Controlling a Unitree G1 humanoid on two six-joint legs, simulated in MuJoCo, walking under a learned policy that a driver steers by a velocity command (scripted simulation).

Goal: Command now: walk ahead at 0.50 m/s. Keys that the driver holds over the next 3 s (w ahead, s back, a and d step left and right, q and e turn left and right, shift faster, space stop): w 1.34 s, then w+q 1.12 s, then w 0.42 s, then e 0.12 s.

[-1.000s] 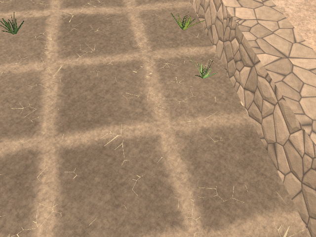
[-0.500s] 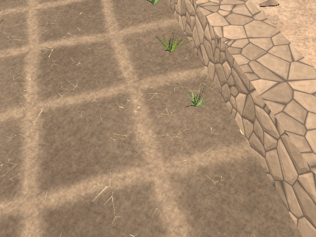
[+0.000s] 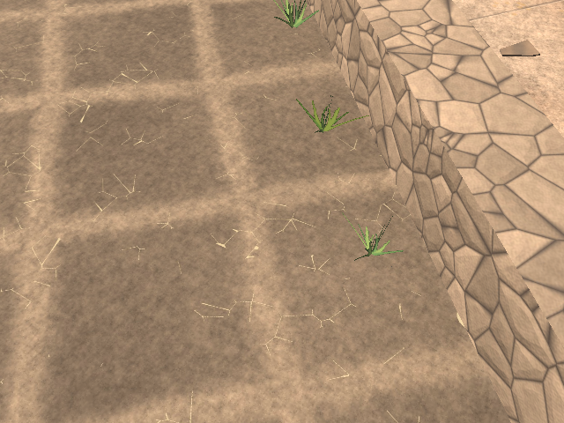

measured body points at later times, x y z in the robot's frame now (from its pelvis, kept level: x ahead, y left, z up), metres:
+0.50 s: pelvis +0.27 -0.04 +0.00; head +0.30 -0.05 +0.44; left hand +0.42 +0.21 -0.12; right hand +0.24 -0.29 -0.16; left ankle +0.11 +0.07 -0.66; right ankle +0.34 -0.11 -0.73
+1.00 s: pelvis +0.54 +0.00 -0.01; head +0.58 +0.01 +0.44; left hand +0.46 +0.24 -0.16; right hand +0.74 -0.23 -0.12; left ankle +0.65 +0.08 -0.74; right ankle +0.36 -0.11 -0.70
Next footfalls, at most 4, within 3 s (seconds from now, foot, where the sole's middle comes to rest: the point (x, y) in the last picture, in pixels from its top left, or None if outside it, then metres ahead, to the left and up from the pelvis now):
0.42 right None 0.38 -0.12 -0.77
0.96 left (259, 334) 0.69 0.08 -0.77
1.50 right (326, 242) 0.99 -0.10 -0.77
2.04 left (241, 180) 1.21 0.16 -0.77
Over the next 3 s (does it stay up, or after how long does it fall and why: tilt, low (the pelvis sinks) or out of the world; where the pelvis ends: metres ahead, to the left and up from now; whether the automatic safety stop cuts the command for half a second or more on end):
stays up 1.55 0.31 0.01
